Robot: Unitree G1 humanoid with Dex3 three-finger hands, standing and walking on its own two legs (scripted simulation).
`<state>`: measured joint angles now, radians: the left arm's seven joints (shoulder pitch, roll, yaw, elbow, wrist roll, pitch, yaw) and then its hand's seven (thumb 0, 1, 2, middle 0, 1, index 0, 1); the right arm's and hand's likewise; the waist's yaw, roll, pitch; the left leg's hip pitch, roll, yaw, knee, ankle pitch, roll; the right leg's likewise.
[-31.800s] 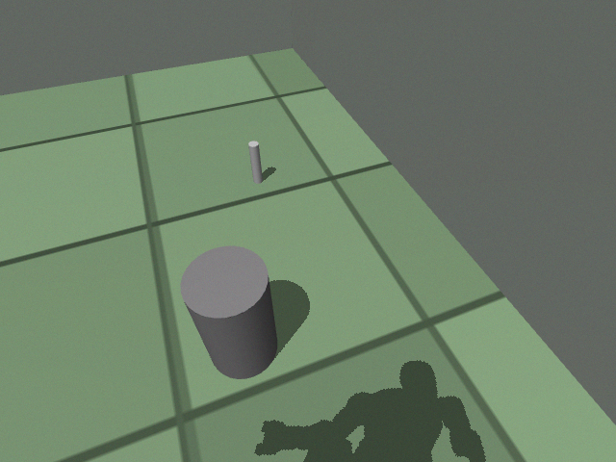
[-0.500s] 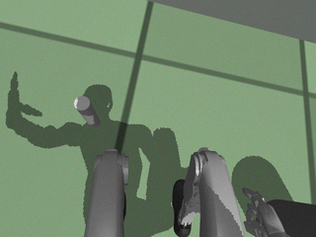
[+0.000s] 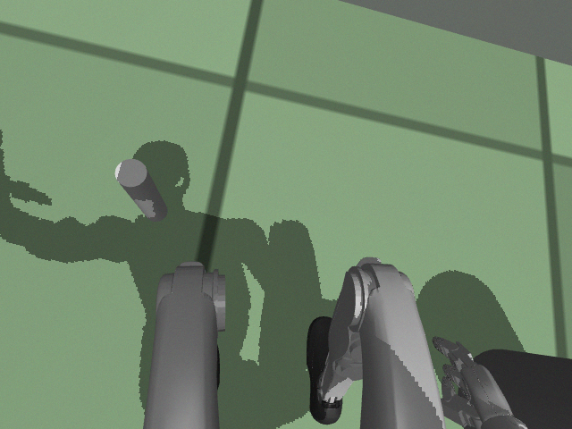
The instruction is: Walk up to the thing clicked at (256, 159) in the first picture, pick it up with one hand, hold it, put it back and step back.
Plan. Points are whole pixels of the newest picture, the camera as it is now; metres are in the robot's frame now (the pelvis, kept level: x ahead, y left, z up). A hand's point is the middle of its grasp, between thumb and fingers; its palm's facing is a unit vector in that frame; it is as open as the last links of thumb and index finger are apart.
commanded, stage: approach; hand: left
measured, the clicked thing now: (145, 195) +0.47 +0.25 -0.27
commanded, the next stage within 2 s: close in in 0.38 s
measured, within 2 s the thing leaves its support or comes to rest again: neither
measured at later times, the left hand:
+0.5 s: hand (81, 222) +0.39 +0.32 -0.21, palm faces +0.14 -0.99 +0.04, open 17.6 cm
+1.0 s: hand (135, 224) +0.41 +0.25 -0.25, palm faces +0.15 -0.99 +0.01, open 17.7 cm
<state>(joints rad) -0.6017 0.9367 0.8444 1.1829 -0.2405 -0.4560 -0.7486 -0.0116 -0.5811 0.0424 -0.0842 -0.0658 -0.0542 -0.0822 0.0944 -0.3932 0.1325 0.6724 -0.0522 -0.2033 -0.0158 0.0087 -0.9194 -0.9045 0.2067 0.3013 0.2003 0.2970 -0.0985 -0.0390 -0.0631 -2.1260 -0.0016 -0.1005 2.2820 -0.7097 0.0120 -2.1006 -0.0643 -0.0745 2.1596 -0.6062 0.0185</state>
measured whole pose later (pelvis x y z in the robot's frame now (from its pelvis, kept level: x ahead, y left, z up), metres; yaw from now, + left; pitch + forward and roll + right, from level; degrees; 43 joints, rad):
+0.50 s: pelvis -0.01 +0.01 -0.08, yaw -5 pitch +20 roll -13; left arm -0.59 0.82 0.73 1.34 -0.24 -0.85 -0.59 -0.02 -0.60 0.05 -0.08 -0.10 -0.06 -0.11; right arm -0.08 -0.40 0.32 0.65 -0.21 -0.13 0.06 0.01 -0.93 -0.91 0.21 0.30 0.20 0.30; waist -0.19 -0.17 0.18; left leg -2.23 0.00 -0.22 2.58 -0.72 0.01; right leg -2.15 -0.04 -0.16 2.35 -0.56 0.04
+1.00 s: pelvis -0.02 +0.02 -0.09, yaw -8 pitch +13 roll -16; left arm -0.58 0.74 0.54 1.41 -0.15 -1.09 -0.22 -0.01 -0.61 0.02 -0.08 -0.08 -0.07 -0.07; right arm -0.12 -0.40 0.43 0.61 -0.32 -0.06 0.14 0.00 -0.95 -0.91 0.21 0.30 0.20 0.30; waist -0.23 -0.22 0.26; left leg -2.21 -0.01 -0.29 2.65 -0.70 0.03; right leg -2.09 -0.01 -0.21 2.37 -0.53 0.06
